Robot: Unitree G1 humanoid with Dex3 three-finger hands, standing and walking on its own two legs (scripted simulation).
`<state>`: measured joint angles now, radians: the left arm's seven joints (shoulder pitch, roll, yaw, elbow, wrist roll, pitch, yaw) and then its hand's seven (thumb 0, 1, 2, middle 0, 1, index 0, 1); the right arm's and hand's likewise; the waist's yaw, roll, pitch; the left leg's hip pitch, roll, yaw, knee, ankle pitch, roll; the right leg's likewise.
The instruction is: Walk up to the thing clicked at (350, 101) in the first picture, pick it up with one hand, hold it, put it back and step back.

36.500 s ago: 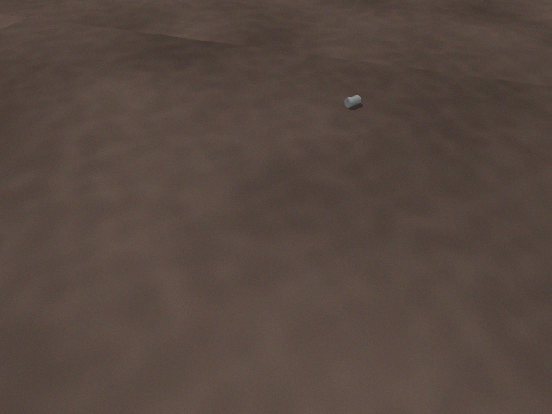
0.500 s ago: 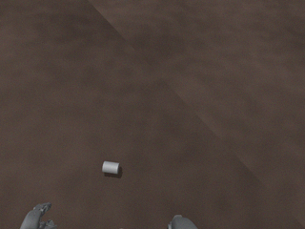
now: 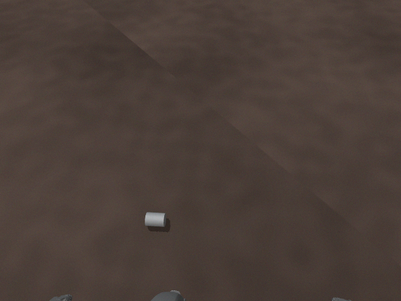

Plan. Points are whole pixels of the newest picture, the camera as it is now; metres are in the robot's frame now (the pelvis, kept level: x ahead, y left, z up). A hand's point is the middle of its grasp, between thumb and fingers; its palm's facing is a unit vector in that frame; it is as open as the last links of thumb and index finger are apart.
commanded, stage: step back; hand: left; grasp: from above
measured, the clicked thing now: (155, 219) +0.58 +0.25 -0.73
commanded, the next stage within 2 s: none
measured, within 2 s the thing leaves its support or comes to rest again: neither
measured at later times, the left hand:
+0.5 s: hand out of the picture -0.06 +0.29 -0.15, palm faces +0.04 -0.93 -0.37, open 7.4 cm
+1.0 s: hand out of the picture -0.19 +0.25 -0.14, palm faces +0.06 -0.91 -0.41, open 7.4 cm
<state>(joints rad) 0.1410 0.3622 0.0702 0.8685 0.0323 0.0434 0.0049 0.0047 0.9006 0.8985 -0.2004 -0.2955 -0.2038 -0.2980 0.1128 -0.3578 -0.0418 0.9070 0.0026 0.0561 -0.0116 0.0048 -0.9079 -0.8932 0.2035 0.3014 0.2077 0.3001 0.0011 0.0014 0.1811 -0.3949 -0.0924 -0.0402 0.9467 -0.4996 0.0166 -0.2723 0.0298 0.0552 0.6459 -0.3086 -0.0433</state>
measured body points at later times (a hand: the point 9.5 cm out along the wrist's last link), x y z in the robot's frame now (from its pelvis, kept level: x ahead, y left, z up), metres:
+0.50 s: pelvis -0.15 +0.01 +0.01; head -0.09 +0.04 +0.45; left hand -0.06 +0.34 -0.13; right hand -0.02 -0.30 -0.09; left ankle -0.10 +0.14 -0.73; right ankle -0.19 -0.15 -0.64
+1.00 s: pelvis -0.32 -0.03 -0.01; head -0.26 -0.02 +0.43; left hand -0.20 +0.30 -0.12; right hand -0.23 -0.34 -0.13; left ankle -0.34 +0.08 -0.73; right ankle -0.23 -0.15 -0.73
